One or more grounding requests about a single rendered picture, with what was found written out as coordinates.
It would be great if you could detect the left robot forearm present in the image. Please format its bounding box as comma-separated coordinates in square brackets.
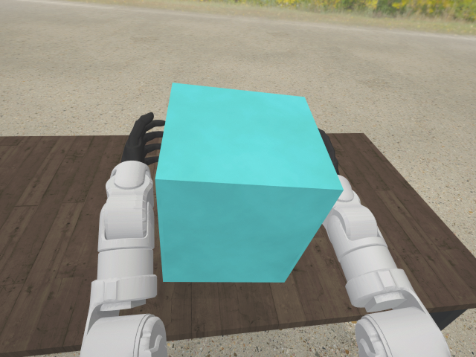
[80, 161, 157, 357]

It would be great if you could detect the robot right upper arm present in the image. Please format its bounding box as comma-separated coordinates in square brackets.
[355, 306, 450, 357]

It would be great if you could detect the table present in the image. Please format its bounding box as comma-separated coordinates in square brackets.
[0, 133, 476, 357]

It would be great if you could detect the right robot forearm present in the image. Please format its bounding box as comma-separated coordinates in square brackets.
[322, 175, 451, 357]

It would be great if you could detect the robot right hand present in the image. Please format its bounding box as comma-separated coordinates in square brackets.
[318, 129, 340, 175]

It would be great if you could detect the carton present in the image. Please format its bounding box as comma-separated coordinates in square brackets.
[155, 83, 344, 283]

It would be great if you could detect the robot left upper arm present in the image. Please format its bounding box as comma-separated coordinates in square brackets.
[81, 314, 167, 357]

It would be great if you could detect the robot left hand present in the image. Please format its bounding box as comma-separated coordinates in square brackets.
[121, 112, 165, 166]

